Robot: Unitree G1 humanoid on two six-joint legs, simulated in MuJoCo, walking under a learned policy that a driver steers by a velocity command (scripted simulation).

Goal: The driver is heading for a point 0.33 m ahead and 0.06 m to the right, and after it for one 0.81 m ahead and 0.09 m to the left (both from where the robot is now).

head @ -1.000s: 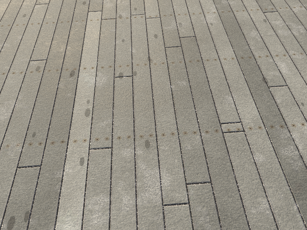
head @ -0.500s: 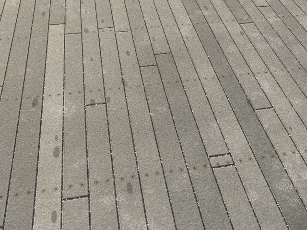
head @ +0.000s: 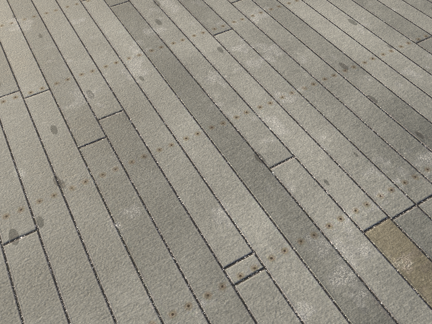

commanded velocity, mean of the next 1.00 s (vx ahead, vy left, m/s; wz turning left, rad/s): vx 0.18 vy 0.00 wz -0.11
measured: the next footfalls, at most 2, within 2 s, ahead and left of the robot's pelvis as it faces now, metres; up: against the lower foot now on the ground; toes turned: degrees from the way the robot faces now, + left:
left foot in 0.42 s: +0.39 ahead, +0.06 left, +0.00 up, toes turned -17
right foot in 0.84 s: +0.26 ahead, -0.09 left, +0.00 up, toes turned -3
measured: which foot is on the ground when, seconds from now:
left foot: up 0.00-0.40, down 0.42-0.86, up 0.88-1.00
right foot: down 0.00-0.40, up 0.42-0.82, down 0.84-1.00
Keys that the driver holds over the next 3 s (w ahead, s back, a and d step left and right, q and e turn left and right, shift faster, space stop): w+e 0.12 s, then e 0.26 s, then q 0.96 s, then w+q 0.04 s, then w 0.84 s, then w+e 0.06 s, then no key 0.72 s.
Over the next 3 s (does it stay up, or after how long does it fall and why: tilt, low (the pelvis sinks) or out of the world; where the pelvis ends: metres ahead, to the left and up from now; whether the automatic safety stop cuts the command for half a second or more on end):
stays up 0.75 0.18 0.01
